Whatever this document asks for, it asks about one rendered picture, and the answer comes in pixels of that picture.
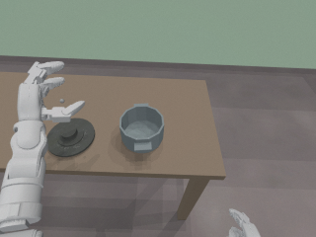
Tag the left robot forearm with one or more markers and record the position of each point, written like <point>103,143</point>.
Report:
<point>23,180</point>

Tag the robot right hand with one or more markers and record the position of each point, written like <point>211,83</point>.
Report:
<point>248,229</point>

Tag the knob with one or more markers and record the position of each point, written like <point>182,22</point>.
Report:
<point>68,132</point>

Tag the table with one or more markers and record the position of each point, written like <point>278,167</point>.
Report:
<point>189,149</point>

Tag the lid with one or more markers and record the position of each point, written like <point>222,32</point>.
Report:
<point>61,147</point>

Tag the pot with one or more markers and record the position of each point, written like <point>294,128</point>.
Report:
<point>141,128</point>

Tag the robot left hand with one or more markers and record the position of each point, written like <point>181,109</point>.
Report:
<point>32,91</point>

